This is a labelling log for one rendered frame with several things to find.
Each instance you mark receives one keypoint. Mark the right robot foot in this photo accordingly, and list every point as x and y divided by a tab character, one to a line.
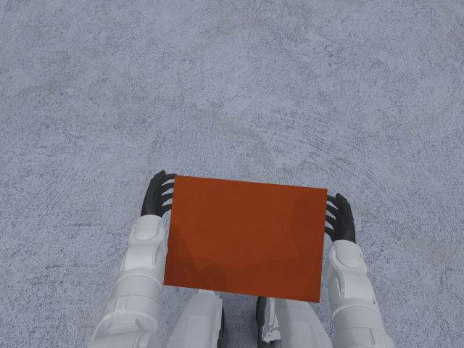
260	318

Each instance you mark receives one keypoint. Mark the robot left forearm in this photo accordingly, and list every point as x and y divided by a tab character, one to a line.
134	304

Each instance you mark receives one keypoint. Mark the robot right thigh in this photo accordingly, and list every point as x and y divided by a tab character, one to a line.
298	324

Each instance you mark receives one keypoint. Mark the robot left hand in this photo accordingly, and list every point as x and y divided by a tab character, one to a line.
153	201

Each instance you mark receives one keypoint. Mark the robot right forearm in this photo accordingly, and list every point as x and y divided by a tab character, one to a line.
354	309

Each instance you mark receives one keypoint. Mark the robot left upper arm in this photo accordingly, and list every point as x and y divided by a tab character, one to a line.
132	339

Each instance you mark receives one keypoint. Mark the robot right hand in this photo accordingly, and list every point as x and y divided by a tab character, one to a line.
343	225

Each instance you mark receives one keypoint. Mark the carton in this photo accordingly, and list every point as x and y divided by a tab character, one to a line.
244	237

